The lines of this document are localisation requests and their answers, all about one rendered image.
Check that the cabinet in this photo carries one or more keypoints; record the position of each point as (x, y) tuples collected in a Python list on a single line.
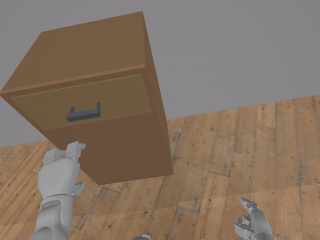
[(118, 149)]

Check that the robot right hand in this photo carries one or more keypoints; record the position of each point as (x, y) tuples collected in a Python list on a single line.
[(247, 227)]

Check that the robot left hand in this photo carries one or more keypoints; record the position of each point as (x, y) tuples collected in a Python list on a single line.
[(59, 176)]

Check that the handle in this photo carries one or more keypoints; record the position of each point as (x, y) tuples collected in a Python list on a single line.
[(82, 115)]

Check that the left robot forearm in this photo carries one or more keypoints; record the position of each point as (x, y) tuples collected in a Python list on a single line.
[(55, 218)]

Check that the drawer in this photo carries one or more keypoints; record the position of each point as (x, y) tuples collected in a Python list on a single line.
[(118, 97)]

